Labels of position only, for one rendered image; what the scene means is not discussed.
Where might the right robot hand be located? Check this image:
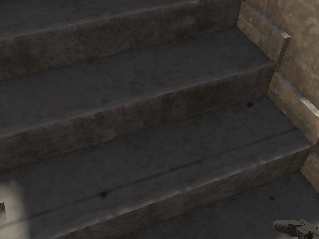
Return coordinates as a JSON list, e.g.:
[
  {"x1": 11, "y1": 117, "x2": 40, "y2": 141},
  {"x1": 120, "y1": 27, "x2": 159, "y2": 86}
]
[{"x1": 272, "y1": 219, "x2": 319, "y2": 239}]

